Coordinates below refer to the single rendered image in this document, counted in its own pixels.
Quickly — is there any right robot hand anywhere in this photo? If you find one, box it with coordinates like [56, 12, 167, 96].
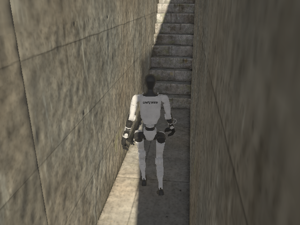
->
[165, 127, 175, 136]

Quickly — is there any right robot shin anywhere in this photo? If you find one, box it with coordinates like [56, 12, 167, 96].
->
[156, 158, 164, 189]

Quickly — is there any robot right forearm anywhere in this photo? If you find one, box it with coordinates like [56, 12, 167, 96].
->
[167, 113, 174, 129]

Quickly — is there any left robot shin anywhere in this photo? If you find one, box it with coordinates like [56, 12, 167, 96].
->
[138, 151, 146, 180]

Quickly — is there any robot left upper arm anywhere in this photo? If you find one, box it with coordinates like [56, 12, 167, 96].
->
[128, 94, 141, 121]

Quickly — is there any robot right upper arm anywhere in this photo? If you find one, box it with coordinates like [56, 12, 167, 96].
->
[160, 94, 172, 120]

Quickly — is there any robot shin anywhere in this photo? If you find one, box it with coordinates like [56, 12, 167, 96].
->
[138, 151, 146, 180]
[156, 158, 164, 189]

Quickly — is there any robot left forearm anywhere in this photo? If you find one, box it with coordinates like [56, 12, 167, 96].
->
[123, 115, 133, 138]

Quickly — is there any left robot hand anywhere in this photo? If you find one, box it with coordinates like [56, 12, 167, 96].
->
[121, 137, 132, 150]

